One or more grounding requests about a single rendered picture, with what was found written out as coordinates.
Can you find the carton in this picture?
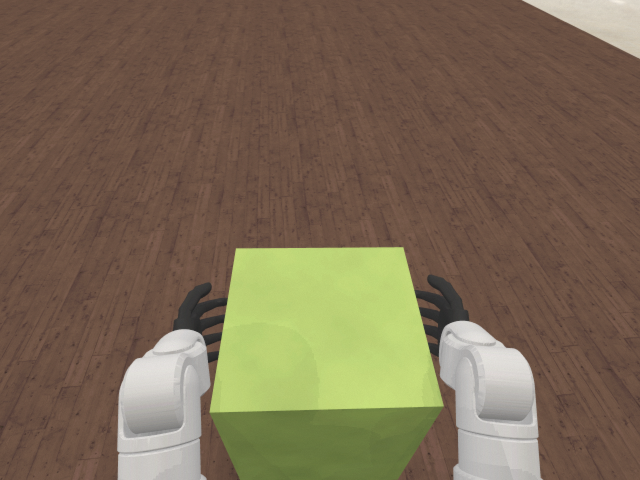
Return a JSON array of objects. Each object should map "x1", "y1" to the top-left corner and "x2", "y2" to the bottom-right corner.
[{"x1": 209, "y1": 247, "x2": 444, "y2": 480}]

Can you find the left robot hand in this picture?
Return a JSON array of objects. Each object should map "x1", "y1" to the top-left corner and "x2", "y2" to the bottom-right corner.
[{"x1": 173, "y1": 282, "x2": 228, "y2": 363}]

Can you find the right robot hand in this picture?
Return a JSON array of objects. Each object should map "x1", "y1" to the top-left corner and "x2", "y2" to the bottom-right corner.
[{"x1": 414, "y1": 275, "x2": 469, "y2": 357}]

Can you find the robot left forearm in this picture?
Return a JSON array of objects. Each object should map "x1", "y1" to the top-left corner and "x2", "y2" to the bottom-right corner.
[{"x1": 117, "y1": 329, "x2": 211, "y2": 480}]

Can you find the robot right forearm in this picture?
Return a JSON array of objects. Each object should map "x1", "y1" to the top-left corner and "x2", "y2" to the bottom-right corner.
[{"x1": 439, "y1": 321, "x2": 543, "y2": 480}]

